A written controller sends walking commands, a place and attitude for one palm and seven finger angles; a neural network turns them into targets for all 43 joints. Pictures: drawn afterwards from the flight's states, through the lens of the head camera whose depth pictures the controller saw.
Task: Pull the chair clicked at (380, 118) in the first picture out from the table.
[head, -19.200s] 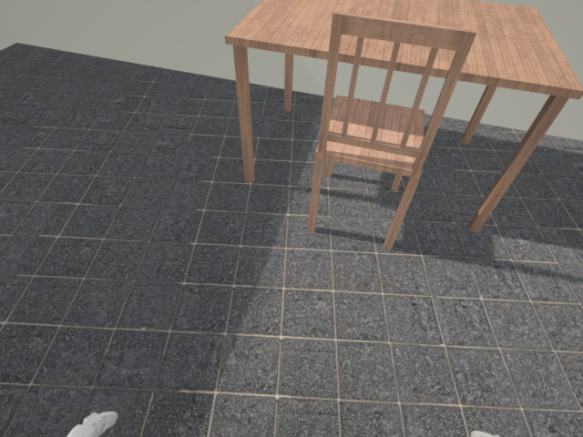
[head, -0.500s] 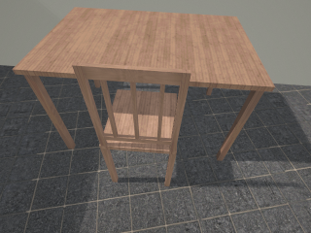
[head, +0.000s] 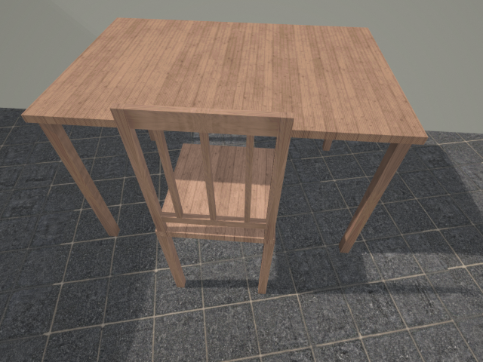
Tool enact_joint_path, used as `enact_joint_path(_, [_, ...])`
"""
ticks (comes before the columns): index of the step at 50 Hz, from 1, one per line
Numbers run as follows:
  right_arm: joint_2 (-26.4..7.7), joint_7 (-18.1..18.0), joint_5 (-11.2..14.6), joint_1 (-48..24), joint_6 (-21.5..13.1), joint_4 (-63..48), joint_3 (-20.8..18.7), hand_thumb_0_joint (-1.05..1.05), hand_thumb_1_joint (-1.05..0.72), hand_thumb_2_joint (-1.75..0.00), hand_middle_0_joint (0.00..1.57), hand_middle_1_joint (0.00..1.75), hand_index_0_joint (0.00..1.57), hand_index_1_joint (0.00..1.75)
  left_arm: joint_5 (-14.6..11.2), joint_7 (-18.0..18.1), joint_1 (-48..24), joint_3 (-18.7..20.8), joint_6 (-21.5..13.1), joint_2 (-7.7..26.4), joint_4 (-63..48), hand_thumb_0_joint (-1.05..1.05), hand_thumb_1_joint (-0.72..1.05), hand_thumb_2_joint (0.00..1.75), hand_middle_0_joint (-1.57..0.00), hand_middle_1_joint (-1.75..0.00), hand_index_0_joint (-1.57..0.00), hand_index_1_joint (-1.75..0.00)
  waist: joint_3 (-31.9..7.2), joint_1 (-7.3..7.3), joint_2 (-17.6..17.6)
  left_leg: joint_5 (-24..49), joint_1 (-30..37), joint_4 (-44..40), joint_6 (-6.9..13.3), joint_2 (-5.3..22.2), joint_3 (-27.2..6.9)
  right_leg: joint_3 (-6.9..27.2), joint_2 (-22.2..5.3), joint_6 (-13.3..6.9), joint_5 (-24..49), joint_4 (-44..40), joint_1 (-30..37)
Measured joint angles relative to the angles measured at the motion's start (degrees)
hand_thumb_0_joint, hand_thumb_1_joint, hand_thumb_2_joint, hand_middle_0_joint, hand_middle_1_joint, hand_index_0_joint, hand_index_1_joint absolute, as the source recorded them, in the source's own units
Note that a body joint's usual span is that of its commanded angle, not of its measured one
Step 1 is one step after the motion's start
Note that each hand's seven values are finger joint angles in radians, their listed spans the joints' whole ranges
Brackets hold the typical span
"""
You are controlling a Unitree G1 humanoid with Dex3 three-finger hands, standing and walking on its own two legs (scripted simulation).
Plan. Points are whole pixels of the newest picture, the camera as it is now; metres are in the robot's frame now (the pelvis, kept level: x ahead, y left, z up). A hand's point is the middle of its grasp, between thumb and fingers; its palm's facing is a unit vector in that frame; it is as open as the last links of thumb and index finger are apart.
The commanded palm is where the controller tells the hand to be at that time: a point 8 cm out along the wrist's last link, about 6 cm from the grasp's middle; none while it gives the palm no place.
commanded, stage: shuffle to correct the standing spot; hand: left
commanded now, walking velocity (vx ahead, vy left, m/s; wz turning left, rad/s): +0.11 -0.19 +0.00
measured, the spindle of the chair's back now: (209, 181) +0.54 +0.12 -0.08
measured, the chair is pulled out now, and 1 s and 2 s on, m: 0.00 0.00 0.00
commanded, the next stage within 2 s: come to a stop and stand still in 0.80 s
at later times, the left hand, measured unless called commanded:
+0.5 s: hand out of the picture -0.02 +0.12 -0.19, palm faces +0.10 -0.98 -0.15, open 7.3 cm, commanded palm none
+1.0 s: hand out of the picture +0.13 +0.04 -0.18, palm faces +0.08 -0.97 -0.23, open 7.3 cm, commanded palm none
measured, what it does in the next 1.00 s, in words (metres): steps to the right: left foot, then right foot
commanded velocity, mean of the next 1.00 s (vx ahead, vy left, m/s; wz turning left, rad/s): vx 0.06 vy -0.13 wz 0.00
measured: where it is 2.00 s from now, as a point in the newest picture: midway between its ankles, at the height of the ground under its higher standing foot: outside the picture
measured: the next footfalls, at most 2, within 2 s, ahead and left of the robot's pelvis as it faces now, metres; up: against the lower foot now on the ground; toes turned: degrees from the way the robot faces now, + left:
left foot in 0.54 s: +0.11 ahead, +0.07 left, +0.00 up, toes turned +7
right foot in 0.88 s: +0.15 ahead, -0.26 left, +0.00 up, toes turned -1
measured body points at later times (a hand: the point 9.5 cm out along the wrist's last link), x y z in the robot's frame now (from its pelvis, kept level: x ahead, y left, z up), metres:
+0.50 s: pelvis +0.05 -0.03 -0.01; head +0.07 -0.02 +0.43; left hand -0.02 +0.17 -0.18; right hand +0.06 -0.26 -0.17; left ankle +0.05 +0.07 -0.72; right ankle -0.05 -0.08 -0.74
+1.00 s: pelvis +0.10 -0.15 -0.01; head +0.14 -0.16 +0.44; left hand +0.12 +0.09 -0.16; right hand +0.14 -0.40 -0.17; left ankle +0.07 -0.01 -0.69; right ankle +0.11 -0.26 -0.74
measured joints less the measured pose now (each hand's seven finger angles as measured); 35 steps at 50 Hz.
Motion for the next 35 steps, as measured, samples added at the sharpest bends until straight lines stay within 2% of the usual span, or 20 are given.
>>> enact_joint_path(11, [2.0, 0.0, -0.9, 3.2, 0.3, 0.1, -1.0, 0.00, -0.91, -0.90, 0.20, 0.30, 0.20, 0.30, 0.8, -1.4, 1.1, 1.5, 1.9, 0.6, -0.3, 0.01, 0.91, 0.90, -0.20, -0.30, -0.20, -0.30, -1.1, -0.86, -1.6, -3.5, -2.1, 4.6, -0.2, -0.2, 0.1, 0.0, -0.2, -0.7, -4.3, 6.2, -2.8])
enact_joint_path(16, [1.8, -0.6, -0.9, 4.6, 0.4, -0.1, -1.7, 0.00, -0.90, -0.90, 0.20, 0.30, 0.20, 0.30, 0.9, -1.9, 1.8, 2.4, 1.9, 0.4, -1.2, 0.01, 0.91, 0.90, -0.20, -0.30, -0.20, -0.30, -0.9, -0.75, -0.5, -5.9, -4.4, 8.2, -0.4, 1.1, -1.0, -1.0, 1.3, -2.0, -5.7, 7.2, -3.6])
enact_joint_path(19, [1.7, -0.9, -1.0, 4.6, 0.9, 0.1, -2.1, 0.00, -0.90, -0.90, 0.20, 0.30, 0.20, 0.30, 1.1, -1.5, 2.4, 2.8, 1.6, 0.1, -1.8, 0.01, 0.91, 0.90, -0.20, -0.30, -0.20, -0.30, -0.3, -0.55, -0.3, -12.7, -8.0, 18.0, 1.4, 2.1, 0.9, -2.3, 2.2, -3.0, -6.1, 6.3, -2.4])
enact_joint_path(22, [1.5, -1.1, -0.9, 3.2, 1.0, -0.2, -2.4, 0.01, -0.90, -0.90, 0.20, 0.30, 0.20, 0.30, 1.3, -0.9, 3.2, 2.9, 1.5, -0.2, -1.9, 0.01, 0.91, 0.90, -0.20, -0.30, -0.20, -0.30, 0.6, 0.39, -1.2, -18.2, -11.2, 26.4, 2.1, 1.8, 3.9, -2.8, 2.5, -3.8, -6.1, 4.7, -0.6])
enact_joint_path(24, [1.3, -1.2, -0.8, 1.7, 0.6, -1.0, -2.4, 0.01, -0.90, -0.90, 0.20, 0.30, 0.20, 0.30, 1.4, -0.8, 4.0, 2.8, 1.7, -0.4, -1.7, 0.00, 0.91, 0.90, -0.20, -0.30, -0.20, -0.30, 1.1, 0.87, -2.2, -17.9, -11.2, 24.1, 2.4, 1.1, 6.2, -2.4, 2.5, -3.9, -6.4, 4.7, 0.0])
enact_joint_path(25, [1.2, -1.3, -0.9, 0.8, 0.2, -1.6, -2.4, 0.01, -0.90, -0.90, 0.20, 0.30, 0.20, 0.30, 1.3, -0.9, 4.5, 2.7, 1.9, -0.5, -1.5, 0.01, 0.91, 0.90, -0.20, -0.30, -0.20, -0.30, 1.4, 0.87, -2.6, -15.0, -10.2, 20.3, 2.6, 0.6, 7.2, -2.1, 2.5, -4.0, -6.7, 5.7, -0.1])
enact_joint_path(27, [0.8, -1.6, -1.1, -0.4, -1.3, -3.1, -2.4, 0.01, -0.90, -0.90, 0.20, 0.30, 0.20, 0.30, 0.8, -1.2, 5.4, 2.5, 2.4, -1.0, -1.0, 0.01, 0.91, 0.90, -0.20, -0.30, -0.20, -0.30, 1.6, 0.42, -2.4, -4.2, -7.1, 11.8, 4.0, 0.6, 8.0, -2.1, 3.2, -3.6, -7.7, 13.4, -2.9])
enact_joint_path(29, [1.3, -1.8, -1.3, -1.3, -2.0, -4.5, -2.3, 0.00, -0.90, -0.90, 0.20, 0.30, 0.20, 0.30, 0.7, -1.5, 5.1, 2.5, 3.3, -0.7, -0.5, 0.01, 0.91, 0.90, -0.20, -0.30, -0.20, -0.30, 1.7, -0.28, -3.7, -5.1, -6.6, 13.3, 4.3, 0.7, 9.0, -1.0, 2.7, -1.8, -10.2, 29.0, -9.3])
enact_joint_path(31, [1.8, -1.6, -1.3, -0.9, -2.0, -5.3, -2.1, 0.00, -0.90, -0.90, 0.20, 0.30, 0.20, 0.30, 1.3, -1.7, 4.0, 3.0, 4.3, 0.0, -0.9, 0.01, 0.91, 0.90, -0.20, -0.30, -0.20, -0.30, 1.0, -0.61, -4.5, -6.8, -5.5, 12.3, 3.6, 0.8, 9.2, 0.0, 1.5, -0.6, -10.0, 39.4, -15.1])
enact_joint_path(33, [2.0, -1.5, -1.3, -0.3, -2.0, -5.4, -2.0, 0.00, -0.90, -0.90, 0.20, 0.30, 0.20, 0.30, 1.6, -2.2, 1.8, 3.5, 4.7, 0.7, -2.3, 0.01, 0.91, 0.90, -0.20, -0.30, -0.20, -0.30, 0.8, -0.44, -4.2, -6.0, -4.6, 9.8, 2.6, 1.2, 8.4, 0.6, -0.6, 0.5, -6.8, 42.8, -19.4])
enact_joint_path(35, [1.9, -1.3, -1.5, 0.1, -1.6, -5.1, -2.0, 0.00, -0.91, -0.90, 0.20, 0.30, 0.20, 0.30, 1.6, -2.7, -0.6, 3.8, 4.5, 1.1, -4.3, 0.01, 0.91, 0.90, -0.20, -0.30, -0.20, -0.30, 0.9, -0.01, -3.1, -4.3, -4.0, 7.3, 1.7, 1.9, 7.0, 1.3, -3.0, 1.4, -4.2, 40.6, -21.8])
